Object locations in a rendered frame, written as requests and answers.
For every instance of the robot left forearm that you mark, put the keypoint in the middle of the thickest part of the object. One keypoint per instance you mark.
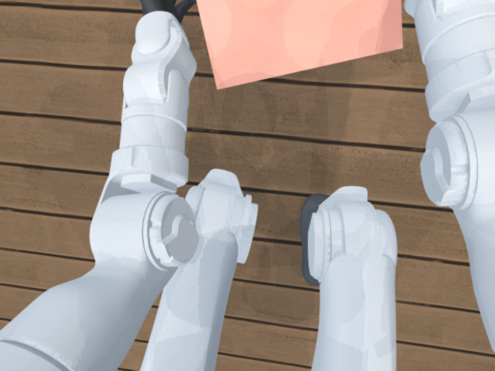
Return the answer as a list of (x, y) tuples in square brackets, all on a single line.
[(151, 157)]

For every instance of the robot left thigh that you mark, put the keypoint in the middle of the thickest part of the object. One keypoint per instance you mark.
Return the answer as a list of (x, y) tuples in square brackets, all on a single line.
[(188, 324)]

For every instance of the robot right upper arm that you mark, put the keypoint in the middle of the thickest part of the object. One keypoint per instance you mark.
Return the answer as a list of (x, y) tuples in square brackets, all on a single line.
[(458, 171)]

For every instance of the robot left upper arm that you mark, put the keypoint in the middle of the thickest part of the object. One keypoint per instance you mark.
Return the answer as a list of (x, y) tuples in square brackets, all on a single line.
[(90, 323)]

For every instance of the carton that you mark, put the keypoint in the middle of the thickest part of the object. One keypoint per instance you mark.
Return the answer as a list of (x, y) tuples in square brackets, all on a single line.
[(251, 40)]

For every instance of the robot left hand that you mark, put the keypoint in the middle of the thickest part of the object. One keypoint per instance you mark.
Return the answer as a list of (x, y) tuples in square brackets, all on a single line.
[(167, 6)]

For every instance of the right robot foot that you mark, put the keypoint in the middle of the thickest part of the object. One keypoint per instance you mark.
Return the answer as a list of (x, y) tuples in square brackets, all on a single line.
[(310, 206)]

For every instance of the robot right forearm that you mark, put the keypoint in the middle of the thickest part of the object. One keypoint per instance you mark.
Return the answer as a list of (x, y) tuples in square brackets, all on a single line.
[(457, 43)]

